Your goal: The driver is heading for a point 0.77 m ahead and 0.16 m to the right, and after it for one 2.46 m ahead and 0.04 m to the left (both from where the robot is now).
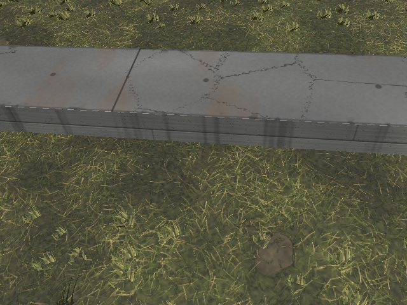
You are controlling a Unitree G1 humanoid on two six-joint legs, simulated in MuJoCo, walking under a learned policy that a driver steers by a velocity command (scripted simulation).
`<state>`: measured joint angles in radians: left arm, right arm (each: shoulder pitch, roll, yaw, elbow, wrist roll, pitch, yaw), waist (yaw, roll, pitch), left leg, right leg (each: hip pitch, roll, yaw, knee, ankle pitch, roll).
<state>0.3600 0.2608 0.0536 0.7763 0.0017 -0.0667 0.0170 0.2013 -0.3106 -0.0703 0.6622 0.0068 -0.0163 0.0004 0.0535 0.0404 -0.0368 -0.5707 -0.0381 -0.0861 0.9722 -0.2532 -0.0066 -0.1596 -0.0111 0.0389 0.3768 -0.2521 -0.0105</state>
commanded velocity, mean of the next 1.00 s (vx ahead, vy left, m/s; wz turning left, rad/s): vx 0.47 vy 0.00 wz -0.35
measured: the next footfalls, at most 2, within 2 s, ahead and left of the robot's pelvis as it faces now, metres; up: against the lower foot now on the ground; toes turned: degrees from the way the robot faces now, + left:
left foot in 0.22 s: +0.21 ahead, +0.16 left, +0.00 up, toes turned -1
right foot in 0.72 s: +0.49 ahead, -0.13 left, +0.00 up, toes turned -19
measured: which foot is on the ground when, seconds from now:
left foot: up 0.00-0.20, down 0.22-0.72, up 0.74-1.00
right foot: down 0.00-0.24, up 0.26-0.70, down 0.72-1.00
